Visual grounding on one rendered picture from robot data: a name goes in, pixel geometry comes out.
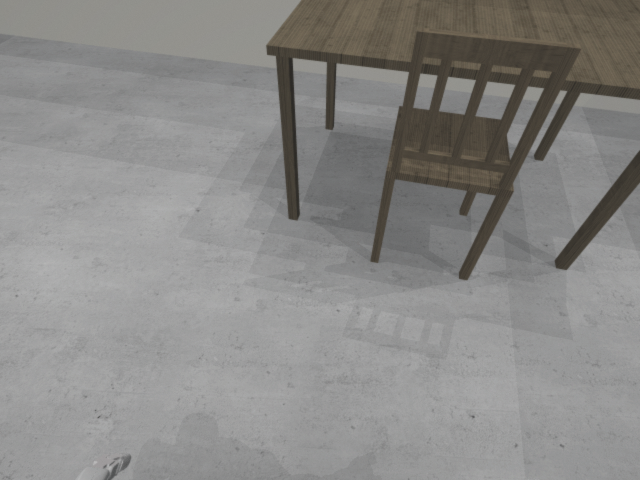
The table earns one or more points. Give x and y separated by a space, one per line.
381 34

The left robot hand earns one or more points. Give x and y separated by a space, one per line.
106 467

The chair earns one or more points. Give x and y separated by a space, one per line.
467 152

